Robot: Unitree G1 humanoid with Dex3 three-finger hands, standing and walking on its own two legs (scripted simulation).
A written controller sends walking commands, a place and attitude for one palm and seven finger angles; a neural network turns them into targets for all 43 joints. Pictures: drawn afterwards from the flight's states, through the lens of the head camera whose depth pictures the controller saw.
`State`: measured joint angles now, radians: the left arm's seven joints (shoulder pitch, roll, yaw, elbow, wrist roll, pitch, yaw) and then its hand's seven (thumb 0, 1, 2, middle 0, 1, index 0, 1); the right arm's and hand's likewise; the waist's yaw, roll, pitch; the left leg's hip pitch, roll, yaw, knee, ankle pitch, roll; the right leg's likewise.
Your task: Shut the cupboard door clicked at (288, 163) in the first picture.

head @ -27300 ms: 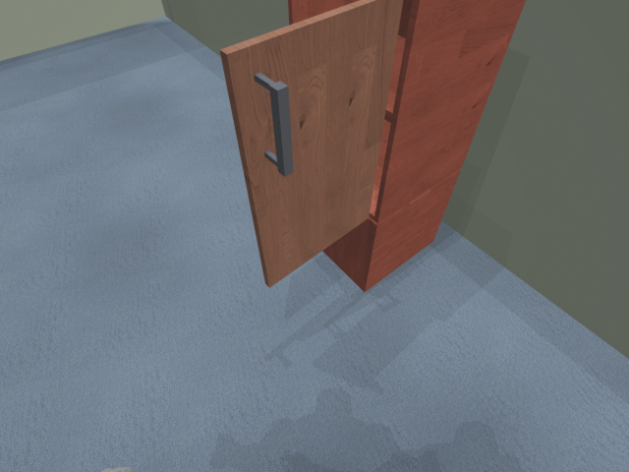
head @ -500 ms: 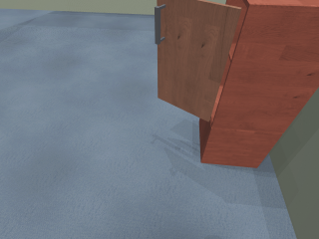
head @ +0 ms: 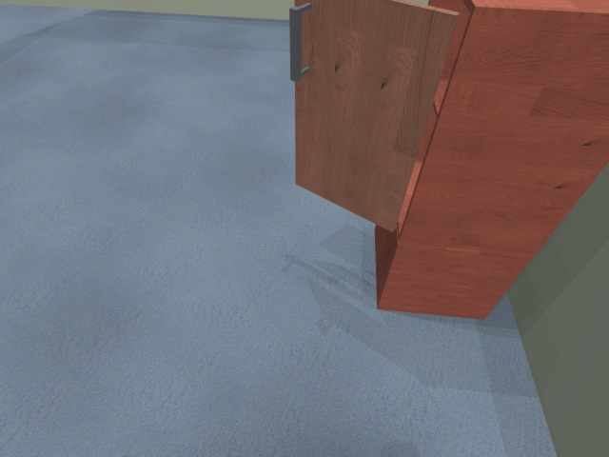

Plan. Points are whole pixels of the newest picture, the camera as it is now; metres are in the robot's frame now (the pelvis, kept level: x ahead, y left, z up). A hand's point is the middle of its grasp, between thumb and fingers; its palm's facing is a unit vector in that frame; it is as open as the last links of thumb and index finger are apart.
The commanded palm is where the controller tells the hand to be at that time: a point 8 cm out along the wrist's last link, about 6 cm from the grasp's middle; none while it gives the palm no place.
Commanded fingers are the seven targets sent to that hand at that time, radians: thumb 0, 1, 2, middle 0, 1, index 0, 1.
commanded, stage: look to check the result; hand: left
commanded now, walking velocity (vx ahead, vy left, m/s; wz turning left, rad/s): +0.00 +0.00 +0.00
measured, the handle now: (301, 43) +0.94 +0.06 +0.13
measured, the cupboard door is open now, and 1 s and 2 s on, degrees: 60 60 60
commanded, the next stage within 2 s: walk to a spot facing it in 0.32 s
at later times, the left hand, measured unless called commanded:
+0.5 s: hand out of the picture +0.01 +0.17 -0.18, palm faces +0.05 -0.98 -0.19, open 7.4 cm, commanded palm none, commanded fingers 0.00 0.90 0.90 -0.20 -0.30 -0.20 -0.30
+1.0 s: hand out of the picture +0.05 +0.21 -0.16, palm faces +0.30 -0.91 -0.28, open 7.4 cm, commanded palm none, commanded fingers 0.00 0.90 0.90 -0.20 -0.30 -0.20 -0.30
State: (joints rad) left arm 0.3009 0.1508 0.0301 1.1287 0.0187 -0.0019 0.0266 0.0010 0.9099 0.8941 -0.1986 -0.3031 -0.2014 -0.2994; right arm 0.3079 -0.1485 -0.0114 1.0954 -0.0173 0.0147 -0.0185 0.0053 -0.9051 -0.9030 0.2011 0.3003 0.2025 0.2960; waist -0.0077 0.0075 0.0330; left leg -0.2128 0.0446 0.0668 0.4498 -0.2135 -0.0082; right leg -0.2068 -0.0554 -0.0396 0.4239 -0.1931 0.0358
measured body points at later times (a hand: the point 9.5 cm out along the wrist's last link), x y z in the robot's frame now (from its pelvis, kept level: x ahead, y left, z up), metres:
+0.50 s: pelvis +0.01 +0.00 +0.00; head +0.02 +0.00 +0.45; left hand +0.01 +0.22 -0.16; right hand +0.01 -0.23 -0.16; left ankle +0.02 +0.12 -0.74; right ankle +0.02 -0.14 -0.74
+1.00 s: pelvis -0.01 -0.02 -0.01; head +0.05 -0.02 +0.44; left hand +0.04 +0.26 -0.14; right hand +0.08 -0.26 -0.16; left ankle +0.02 +0.12 -0.74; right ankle +0.00 -0.15 -0.72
